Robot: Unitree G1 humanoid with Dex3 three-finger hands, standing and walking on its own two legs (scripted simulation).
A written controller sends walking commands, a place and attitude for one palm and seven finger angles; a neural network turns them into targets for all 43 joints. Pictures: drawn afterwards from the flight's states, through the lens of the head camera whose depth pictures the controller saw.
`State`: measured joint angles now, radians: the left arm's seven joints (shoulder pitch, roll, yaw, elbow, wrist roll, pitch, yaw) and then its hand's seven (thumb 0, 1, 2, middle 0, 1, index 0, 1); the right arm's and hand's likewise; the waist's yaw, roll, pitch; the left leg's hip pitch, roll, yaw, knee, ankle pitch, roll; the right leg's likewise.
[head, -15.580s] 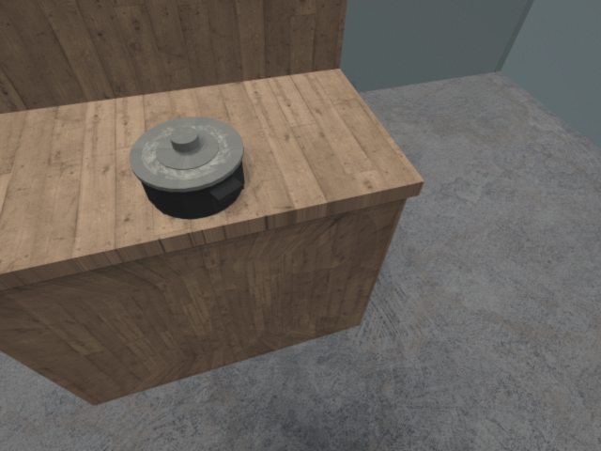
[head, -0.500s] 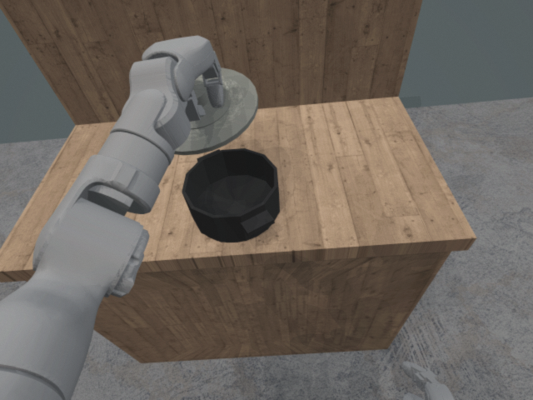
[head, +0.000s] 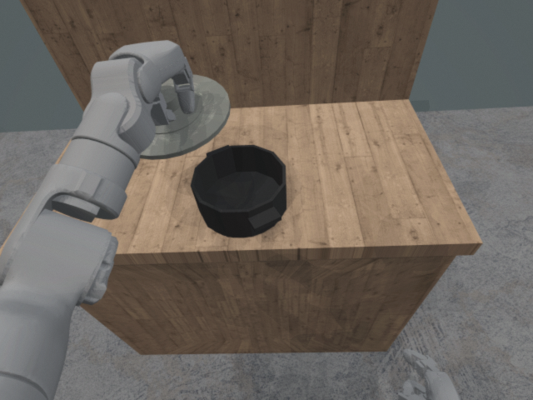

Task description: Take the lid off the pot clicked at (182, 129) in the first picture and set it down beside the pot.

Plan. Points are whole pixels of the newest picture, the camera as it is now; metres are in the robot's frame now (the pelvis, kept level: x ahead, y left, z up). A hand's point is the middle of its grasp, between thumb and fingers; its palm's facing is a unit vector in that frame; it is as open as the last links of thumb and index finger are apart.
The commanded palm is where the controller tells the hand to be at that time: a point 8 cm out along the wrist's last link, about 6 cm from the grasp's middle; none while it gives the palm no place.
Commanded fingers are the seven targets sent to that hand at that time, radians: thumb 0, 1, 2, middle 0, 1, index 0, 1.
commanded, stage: move the lid sideways beside the pot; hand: left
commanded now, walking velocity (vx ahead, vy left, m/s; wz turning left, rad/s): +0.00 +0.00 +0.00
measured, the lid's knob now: (164, 99) +0.50 +0.15 +0.22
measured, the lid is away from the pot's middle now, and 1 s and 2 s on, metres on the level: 0.09 0.22 0.24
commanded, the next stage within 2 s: lower the lid onto the table in 1.34 s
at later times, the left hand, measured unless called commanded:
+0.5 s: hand (124, 105) +0.46 +0.20 +0.23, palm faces -0.22 -0.05 -0.97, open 5.3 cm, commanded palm +0.44 +0.21 +0.30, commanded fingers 0.00 0.61 1.06 -0.80 -0.99 -1.01 -1.08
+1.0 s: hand (78, 111) +0.46 +0.26 +0.23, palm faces -0.26 -0.06 -0.96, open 5.3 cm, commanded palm +0.45 +0.27 +0.30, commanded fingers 0.00 0.61 1.06 -0.80 -0.99 -1.01 -1.08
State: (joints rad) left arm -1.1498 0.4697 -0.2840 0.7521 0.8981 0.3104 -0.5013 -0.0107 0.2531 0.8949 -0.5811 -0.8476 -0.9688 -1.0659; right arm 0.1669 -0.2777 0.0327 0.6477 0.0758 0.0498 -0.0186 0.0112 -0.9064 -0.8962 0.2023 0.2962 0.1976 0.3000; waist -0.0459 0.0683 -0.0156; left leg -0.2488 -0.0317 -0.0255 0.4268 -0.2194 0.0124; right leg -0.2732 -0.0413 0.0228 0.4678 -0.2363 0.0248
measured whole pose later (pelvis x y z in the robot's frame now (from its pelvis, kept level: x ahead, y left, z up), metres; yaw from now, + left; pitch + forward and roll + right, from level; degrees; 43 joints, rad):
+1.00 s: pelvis +0.00 +0.01 +0.00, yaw +0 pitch +4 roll -1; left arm -1.10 0.74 -0.14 0.80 0.92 0.13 -0.57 -0.02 0.26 0.90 -0.58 -0.84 -0.98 -1.07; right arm 0.22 -0.30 0.02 0.63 0.10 0.13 -0.02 0.01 -0.91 -0.90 0.20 0.30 0.20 0.30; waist -0.07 0.05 0.01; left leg -0.29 -0.02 -0.04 0.45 -0.23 0.02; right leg -0.28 -0.03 0.01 0.41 -0.20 0.03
